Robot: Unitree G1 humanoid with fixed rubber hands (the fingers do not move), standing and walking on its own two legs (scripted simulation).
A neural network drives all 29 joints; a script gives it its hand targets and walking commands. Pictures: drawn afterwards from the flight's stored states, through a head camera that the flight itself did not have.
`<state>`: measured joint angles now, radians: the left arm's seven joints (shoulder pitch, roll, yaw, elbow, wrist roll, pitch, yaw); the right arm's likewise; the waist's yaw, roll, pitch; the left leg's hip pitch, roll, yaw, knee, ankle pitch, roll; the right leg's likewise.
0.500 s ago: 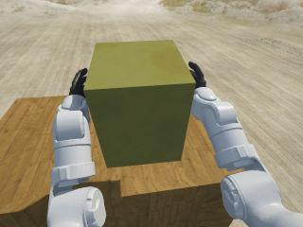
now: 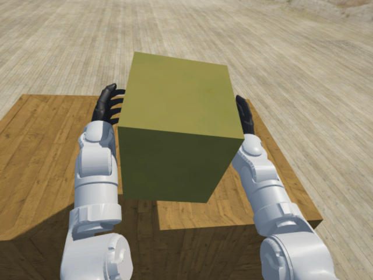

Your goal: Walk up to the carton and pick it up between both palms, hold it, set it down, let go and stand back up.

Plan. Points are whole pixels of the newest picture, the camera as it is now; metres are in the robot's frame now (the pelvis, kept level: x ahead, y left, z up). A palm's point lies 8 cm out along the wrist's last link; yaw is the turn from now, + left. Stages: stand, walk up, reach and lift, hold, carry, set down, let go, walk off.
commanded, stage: set down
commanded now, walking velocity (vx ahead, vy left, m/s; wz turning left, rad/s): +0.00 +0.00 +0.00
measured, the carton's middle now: (173, 134) +0.41 +0.02 +0.15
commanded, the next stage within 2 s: none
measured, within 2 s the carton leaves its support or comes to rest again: neither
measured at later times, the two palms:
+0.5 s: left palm (110, 128) +0.40 +0.16 +0.17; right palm (242, 136) +0.39 -0.13 +0.16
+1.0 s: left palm (119, 137) +0.42 +0.14 +0.13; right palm (244, 144) +0.39 -0.15 +0.13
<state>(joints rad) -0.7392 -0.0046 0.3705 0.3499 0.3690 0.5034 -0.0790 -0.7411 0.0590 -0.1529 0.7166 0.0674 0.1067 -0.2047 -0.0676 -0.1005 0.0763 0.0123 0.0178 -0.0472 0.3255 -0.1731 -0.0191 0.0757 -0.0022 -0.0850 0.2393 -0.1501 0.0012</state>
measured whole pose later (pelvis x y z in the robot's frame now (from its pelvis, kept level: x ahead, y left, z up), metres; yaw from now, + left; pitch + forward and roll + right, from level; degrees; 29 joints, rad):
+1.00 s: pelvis +0.01 +0.01 +0.00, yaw -2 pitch -4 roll -1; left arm -0.76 -0.02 0.39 0.69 0.31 0.25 0.01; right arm -0.74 0.06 -0.30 0.87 -0.07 -0.02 -0.15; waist -0.04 -0.06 0.04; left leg -0.07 0.02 -0.01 0.30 -0.17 -0.01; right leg -0.02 0.00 -0.05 0.23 -0.13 0.01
